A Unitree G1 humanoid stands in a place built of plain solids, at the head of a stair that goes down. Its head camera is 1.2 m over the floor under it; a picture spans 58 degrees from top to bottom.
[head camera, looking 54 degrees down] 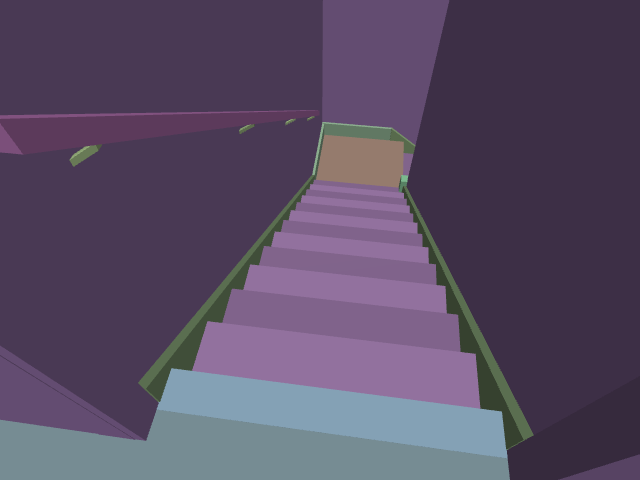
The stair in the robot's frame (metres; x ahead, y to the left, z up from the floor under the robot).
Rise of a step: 0.17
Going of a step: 0.23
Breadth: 0.91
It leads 7 degrees to the right of straight ahead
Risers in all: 13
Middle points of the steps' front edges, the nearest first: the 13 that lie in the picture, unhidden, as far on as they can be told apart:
0.37 -0.03 0.00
0.59 -0.06 -0.18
0.82 -0.09 -0.35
1.05 -0.12 -0.52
1.28 -0.15 -0.69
1.51 -0.18 -0.87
1.73 -0.21 -1.04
1.96 -0.24 -1.21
2.19 -0.27 -1.39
2.42 -0.30 -1.56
2.65 -0.33 -1.73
2.88 -0.36 -1.91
3.10 -0.37 -2.08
